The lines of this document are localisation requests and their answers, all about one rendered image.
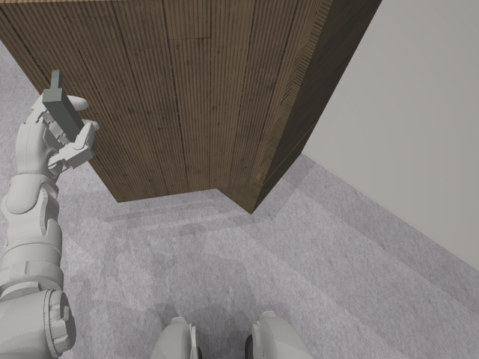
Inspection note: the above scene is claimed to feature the robot left hand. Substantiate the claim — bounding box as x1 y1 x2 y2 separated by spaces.
15 93 100 184

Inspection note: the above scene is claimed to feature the cupboard door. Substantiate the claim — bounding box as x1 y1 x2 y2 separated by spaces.
0 0 314 203

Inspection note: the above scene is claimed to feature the handle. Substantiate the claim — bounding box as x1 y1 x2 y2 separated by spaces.
42 70 97 156

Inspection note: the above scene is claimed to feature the left robot thigh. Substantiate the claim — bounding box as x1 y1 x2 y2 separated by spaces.
150 322 198 359

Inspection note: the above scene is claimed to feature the robot left upper arm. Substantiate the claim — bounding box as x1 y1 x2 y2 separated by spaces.
0 289 76 359

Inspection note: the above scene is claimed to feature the robot left forearm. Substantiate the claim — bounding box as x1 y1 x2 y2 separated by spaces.
0 174 64 302

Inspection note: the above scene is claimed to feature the robot left shin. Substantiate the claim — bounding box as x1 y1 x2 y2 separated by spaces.
170 317 187 325

